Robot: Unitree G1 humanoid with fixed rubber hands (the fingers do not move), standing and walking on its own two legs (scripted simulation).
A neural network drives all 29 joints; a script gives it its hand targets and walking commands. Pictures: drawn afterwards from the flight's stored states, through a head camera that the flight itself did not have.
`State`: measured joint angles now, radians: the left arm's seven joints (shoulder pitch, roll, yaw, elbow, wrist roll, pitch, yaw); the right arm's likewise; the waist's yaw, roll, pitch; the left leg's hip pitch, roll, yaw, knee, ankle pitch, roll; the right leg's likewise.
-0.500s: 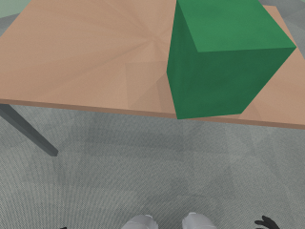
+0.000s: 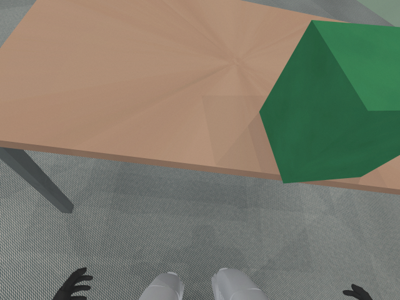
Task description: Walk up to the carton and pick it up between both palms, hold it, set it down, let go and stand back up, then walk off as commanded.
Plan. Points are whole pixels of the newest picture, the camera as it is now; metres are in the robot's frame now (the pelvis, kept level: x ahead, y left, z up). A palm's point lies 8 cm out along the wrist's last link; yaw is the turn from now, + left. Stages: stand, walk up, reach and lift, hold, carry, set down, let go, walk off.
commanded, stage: walk off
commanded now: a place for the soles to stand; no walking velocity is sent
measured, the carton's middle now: (340, 110) +0.51 -0.25 +0.08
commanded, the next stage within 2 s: none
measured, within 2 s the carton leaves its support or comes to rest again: rests again in 1.30 s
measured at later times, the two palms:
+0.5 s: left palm (35, 266) +0.16 +0.34 -0.12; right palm (329, 283) +0.17 -0.26 -0.09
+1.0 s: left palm (108, 205) +0.30 +0.24 -0.14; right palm (362, 265) +0.22 -0.38 -0.12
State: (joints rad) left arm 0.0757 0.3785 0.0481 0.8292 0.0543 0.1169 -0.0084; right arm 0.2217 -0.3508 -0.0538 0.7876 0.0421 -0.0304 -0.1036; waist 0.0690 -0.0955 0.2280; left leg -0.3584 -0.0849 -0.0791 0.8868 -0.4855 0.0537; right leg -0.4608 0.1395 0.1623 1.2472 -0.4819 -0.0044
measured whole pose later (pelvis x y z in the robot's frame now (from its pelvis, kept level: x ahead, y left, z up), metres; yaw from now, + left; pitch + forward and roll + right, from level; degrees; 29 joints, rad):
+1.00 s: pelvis +0.16 -0.06 -0.03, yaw -4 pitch +4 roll +6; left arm 0.05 0.43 0.05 0.75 0.05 0.06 -0.02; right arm 0.23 -0.36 -0.06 0.79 0.04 -0.07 -0.14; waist 0.07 -0.14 0.23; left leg -0.31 0.02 -0.08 0.85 -0.60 -0.10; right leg -0.57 0.01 0.12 1.04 -0.52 -0.03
